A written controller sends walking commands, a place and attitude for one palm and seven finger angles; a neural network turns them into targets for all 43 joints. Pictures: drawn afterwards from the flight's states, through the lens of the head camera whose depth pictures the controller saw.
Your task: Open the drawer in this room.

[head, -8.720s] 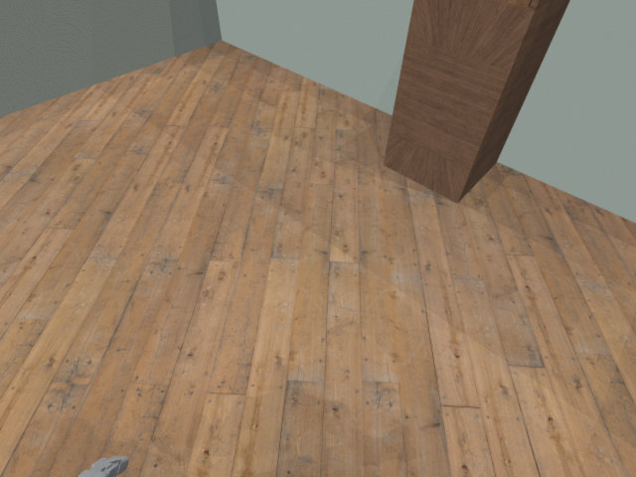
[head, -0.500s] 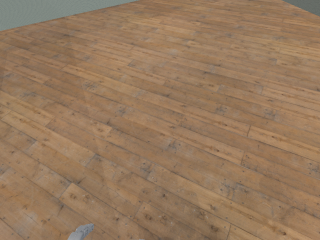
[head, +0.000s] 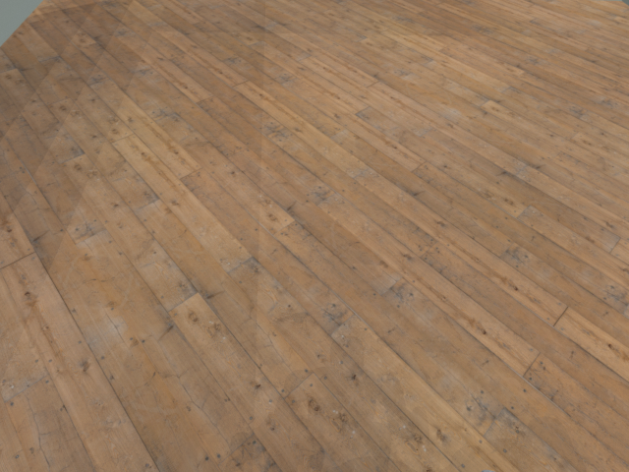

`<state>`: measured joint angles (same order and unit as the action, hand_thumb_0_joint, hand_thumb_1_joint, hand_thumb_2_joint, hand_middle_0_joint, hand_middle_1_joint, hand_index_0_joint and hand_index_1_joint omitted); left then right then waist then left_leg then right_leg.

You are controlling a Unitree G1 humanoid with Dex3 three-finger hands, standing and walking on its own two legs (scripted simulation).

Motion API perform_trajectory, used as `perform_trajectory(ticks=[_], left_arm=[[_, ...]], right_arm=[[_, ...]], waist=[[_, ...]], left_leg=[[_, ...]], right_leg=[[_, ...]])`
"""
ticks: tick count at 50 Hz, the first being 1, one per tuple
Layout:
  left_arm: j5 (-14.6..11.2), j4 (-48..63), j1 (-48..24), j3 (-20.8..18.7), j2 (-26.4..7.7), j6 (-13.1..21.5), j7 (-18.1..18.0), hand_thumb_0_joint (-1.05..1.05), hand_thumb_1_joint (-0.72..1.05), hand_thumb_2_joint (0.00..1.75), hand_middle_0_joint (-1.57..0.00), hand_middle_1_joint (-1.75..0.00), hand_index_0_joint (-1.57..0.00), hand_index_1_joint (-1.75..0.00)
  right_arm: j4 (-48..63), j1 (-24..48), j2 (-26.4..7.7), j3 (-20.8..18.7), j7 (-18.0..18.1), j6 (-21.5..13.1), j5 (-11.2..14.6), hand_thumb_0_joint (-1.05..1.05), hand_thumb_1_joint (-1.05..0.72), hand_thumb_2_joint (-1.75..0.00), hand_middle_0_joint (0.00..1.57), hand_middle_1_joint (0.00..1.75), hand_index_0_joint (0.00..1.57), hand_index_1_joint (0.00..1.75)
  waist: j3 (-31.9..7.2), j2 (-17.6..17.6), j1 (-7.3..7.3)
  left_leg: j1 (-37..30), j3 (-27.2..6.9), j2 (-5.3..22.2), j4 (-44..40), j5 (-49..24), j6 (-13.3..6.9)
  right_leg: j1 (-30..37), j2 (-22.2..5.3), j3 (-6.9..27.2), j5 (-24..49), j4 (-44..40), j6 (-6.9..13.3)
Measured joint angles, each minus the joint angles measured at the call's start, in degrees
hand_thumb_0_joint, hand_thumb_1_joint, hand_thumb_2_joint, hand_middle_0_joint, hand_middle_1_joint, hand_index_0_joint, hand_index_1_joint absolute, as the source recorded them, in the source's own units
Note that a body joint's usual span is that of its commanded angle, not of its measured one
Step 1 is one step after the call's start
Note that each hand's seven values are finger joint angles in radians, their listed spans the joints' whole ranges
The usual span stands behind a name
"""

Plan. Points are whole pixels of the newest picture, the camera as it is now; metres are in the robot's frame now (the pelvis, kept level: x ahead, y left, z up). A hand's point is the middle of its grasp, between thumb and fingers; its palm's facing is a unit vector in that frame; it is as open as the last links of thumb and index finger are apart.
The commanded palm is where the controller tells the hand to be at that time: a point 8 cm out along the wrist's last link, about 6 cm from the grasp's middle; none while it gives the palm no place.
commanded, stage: turn or walk to find it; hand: left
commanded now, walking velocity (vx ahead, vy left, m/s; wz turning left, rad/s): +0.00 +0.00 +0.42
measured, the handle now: out of the picture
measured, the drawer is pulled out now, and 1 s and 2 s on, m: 0.00 0.00 0.00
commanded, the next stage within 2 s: none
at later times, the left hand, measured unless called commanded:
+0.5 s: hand out of the picture +0.06 +0.21 -0.14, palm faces +0.16 -0.95 -0.26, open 7.4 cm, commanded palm none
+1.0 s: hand out of the picture -0.11 +0.19 -0.17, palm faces +0.45 -0.86 -0.24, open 7.4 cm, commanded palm none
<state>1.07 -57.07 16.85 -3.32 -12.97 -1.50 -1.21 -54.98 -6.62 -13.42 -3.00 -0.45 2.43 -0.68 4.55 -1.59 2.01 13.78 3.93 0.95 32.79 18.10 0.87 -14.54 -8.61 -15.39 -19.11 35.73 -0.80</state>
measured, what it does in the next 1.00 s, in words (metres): steps on the spot, turning left: right foot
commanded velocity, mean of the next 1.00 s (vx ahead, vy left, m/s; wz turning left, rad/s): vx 0.00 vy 0.00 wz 0.42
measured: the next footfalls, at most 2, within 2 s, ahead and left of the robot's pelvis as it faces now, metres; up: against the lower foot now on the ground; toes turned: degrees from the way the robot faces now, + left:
right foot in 0.54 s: +0.02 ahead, -0.12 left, +0.00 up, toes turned +8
left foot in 1.02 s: -0.08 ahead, +0.11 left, +0.00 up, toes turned +29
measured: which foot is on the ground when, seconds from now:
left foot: down 0.00-0.54, up 0.56-1.00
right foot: down 0.00-0.00, up 0.02-0.52, down 0.54-1.00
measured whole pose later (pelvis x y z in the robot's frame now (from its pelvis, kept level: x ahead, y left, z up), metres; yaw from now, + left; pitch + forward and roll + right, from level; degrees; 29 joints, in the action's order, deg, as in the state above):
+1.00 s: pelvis -0.06 -0.01 +0.00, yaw +24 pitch -1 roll +0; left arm 1.4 -55.6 14.6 -3.0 -12.3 -1.1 -1.1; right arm -56.0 -8.7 -13.7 -3.5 -0.5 3.3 -0.7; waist 5.2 -1.1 1.1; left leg 16.2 3.3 1.7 37.7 21.0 3.0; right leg -13.0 -8.5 -14.4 -18.7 33.7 -1.1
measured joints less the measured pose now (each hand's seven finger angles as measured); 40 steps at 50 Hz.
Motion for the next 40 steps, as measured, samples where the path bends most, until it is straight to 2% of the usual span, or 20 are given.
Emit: perform_trajectory(ticks=[1, 3, 7, 11, 15, 22, 24, 26, 27, 28, 30, 32, 34, 37, 40], left_arm=[[-0.2, -0.4, -0.2, -0.3, -0.8, -0.6, 0.0, 0.01, 0.91, 0.90, -0.20, -0.30, -0.21, -0.29], [-0.2, -0.8, -0.5, -0.5, -1.7, -2.0, -0.3, 0.01, 0.91, 0.90, -0.20, -0.30, -0.20, -0.29], [-0.1, -0.9, -1.9, -0.8, -2.0, -2.6, 0.2, 0.01, 0.91, 0.90, -0.20, -0.30, -0.20, -0.29], [-0.2, 0.4, -3.5, -0.7, -1.9, -1.9, 0.5, 0.01, 0.91, 0.90, -0.20, -0.30, -0.20, -0.29], [-0.2, 1.6, -5.2, -0.6, -1.5, -1.8, 0.3, 0.01, 0.91, 0.90, -0.20, -0.30, -0.20, -0.29], [-0.7, 3.4, -8.9, -0.1, 0.2, -1.6, 0.1, 0.01, 0.91, 0.90, -0.20, -0.30, -0.20, -0.29], [-0.9, 4.1, -9.8, 0.2, 0.8, -1.2, 0.1, 0.01, 0.91, 0.90, -0.20, -0.30, -0.20, -0.29], [-1.0, 4.8, -10.1, 0.6, 1.3, -0.4, 0.1, 0.01, 0.91, 0.90, -0.20, -0.30, -0.20, -0.29], [-0.9, 4.9, -10.2, 0.7, 1.8, 0.1, 0.0, 0.01, 0.91, 0.90, -0.20, -0.30, -0.20, -0.29], [-0.6, 5.0, -10.3, 0.9, 2.4, 0.5, -0.1, 0.01, 0.91, 0.90, -0.20, -0.30, -0.20, -0.29], [-0.4, 5.2, -9.5, 1.5, 3.2, 0.8, -0.2, 0.01, 0.91, 0.90, -0.20, -0.30, -0.20, -0.29], [-0.5, 5.1, -8.5, 1.5, 3.7, 0.6, -0.3, 0.01, 0.91, 0.90, -0.20, -0.30, -0.21, -0.29], [-0.5, 4.7, -7.6, 1.6, 4.0, 0.5, -0.3, 0.01, 0.90, 0.90, -0.20, -0.30, -0.21, -0.29], [-0.5, 4.0, -6.6, 1.8, 4.3, 0.7, -0.2, 0.01, 0.90, 0.90, -0.20, -0.30, -0.21, -0.29], [-0.3, 3.6, -5.5, 1.6, 4.4, 1.0, -0.2, 0.01, 0.90, 0.90, -0.20, -0.30, -0.21, -0.29]], right_arm=[[0.3, 0.5, 0.6, 0.1, 0.0, -0.5, -0.1, 0.00, -0.91, -0.90, 0.20, 0.30, 0.20, 0.30], [0.8, 1.1, 1.4, 0.7, 0.1, -0.9, -0.3, 0.00, -0.91, -0.90, 0.20, 0.30, 0.20, 0.30], [1.2, 0.6, 2.2, 1.4, 0.8, -1.1, -0.5, 0.00, -0.91, -0.90, 0.20, 0.30, 0.20, 0.30], [1.0, -0.4, 2.7, 1.6, 0.9, -1.1, -0.3, 0.00, -0.91, -0.90, 0.20, 0.30, 0.21, 0.30], [0.7, -2.1, 3.2, 1.5, 0.7, -1.1, -0.4, 0.00, -0.91, -0.90, 0.20, 0.30, 0.21, 0.30], [-0.4, -5.8, 2.8, 0.5, 0.8, -0.6, -0.9, 0.00, -0.91, -0.90, 0.20, 0.30, 0.21, 0.30], [-0.8, -6.8, 2.3, 0.2, 0.8, -0.3, -0.9, 0.00, -0.91, -0.90, 0.20, 0.30, 0.21, 0.30], [-1.2, -8.0, 1.9, -0.2, 0.7, 0.0, -0.7, 0.00, -0.91, -0.90, 0.20, 0.30, 0.21, 0.30], [-1.5, -8.4, 1.4, -0.4, 0.6, 0.2, -0.5, 0.00, -0.91, -0.90, 0.20, 0.30, 0.21, 0.30], [-1.8, -8.4, 1.0, -0.8, 0.6, 0.5, -0.4, 0.00, -0.91, -0.90, 0.20, 0.30, 0.21, 0.30], [-2.2, -8.9, 0.5, -1.3, 0.6, 1.3, -0.5, 0.00, -0.91, -0.90, 0.20, 0.30, 0.21, 0.30], [-2.4, -9.0, 0.0, -1.8, 0.3, 2.0, -0.7, 0.00, -0.91, -0.90, 0.20, 0.30, 0.20, 0.30], [-2.5, -9.0, -0.5, -2.1, 0.0, 2.1, -0.8, 0.00, -0.91, -0.90, 0.20, 0.30, 0.20, 0.30], [-2.5, -8.9, -1.0, -2.3, -0.2, 2.0, -0.8, 0.00, -0.91, -0.90, 0.20, 0.30, 0.20, 0.30], [-2.9, -8.3, -1.2, -2.2, -0.2, 2.3, -0.8, 0.00, -0.91, -0.90, 0.20, 0.30, 0.20, 0.30]], waist=[[0.2, -1.2, 0.30], [0.3, -2.0, 0.74], [-0.5, -1.0, 0.29], [-0.9, -0.4, -0.08], [-1.2, -0.1, -1.04], [-0.9, 1.8, -3.86], [-0.9, 2.4, -4.43], [-1.2, 2.8, -4.66], [-1.3, 3.5, -4.57], [-0.9, 4.5, -4.61], [-1.1, 4.7, -4.76], [-1.4, 4.3, -4.64], [-1.4, 4.3, -4.72], [-1.3, 4.4, -4.88], [-1.0, 3.9, -4.15]], left_leg=[[0.3, 0.3, -0.9, 0.4, 0.0, -1.5], [0.4, 0.2, -1.3, 1.0, 0.4, -3.1], [-0.8, -1.5, -1.6, -2.8, -2.0, -3.8], [-1.6, -2.8, -2.5, -6.5, -4.7, -4.3], [-1.2, -3.9, -3.3, -7.8, -6.1, -4.4], [1.5, -6.8, -4.1, -6.6, -7.0, -3.4], [2.6, -7.7, -4.5, -5.8, -7.1, -2.8], [4.1, -8.5, -5.1, -4.1, -6.7, -1.9], [5.1, -9.1, -5.0, -2.5, -6.2, -1.4], [6.2, -9.5, -4.8, 0.8, -2.2, -0.9], [9.8, -8.6, -5.4, 11.7, 5.8, -0.2], [12.9, -7.3, -5.0, 22.5, 6.8, 0.4], [14.7, -6.6, -3.6, 29.7, 4.7, 1.2], [15.3, -6.5, -1.3, 33.8, 2.1, 2.4], [13.9, -6.3, 0.4, 32.4, 2.3, 3.2]], right_leg=[[-1.6, -0.5, 1.6, -3.8, 3.7, -0.9], [-5.1, 0.7, 6.0, -9.8, 12.6, -1.7], [-9.9, 2.5, 10.5, -7.0, 24.0, -2.6], [-11.7, 2.6, 13.1, -2.9, 26.0, -3.5], [-10.9, 2.8, 14.2, -2.7, 23.0, -4.0], [-6.3, 5.2, 14.3, -6.2, 11.5, -3.4], [-4.2, 6.1, 14.2, -4.9, 6.2, -3.0], [-0.6, 6.6, 13.7, 0.1, -2.3, -2.5], [0.5, 6.9, 13.1, 1.9, -5.0, -1.5], [0.6, 7.3, 12.4, 2.1, -4.7, -0.1], [1.0, 6.6, 11.2, 1.5, -4.3, 1.8], [2.2, 5.7, 10.3, 1.8, -5.6, 2.4], [3.2, 5.2, 9.3, 2.4, -7.0, 2.5], [4.2, 4.5, 7.2, 2.9, -8.1, 2.4], [4.4, 3.8, 5.5, 2.7, -8.0, 2.3]])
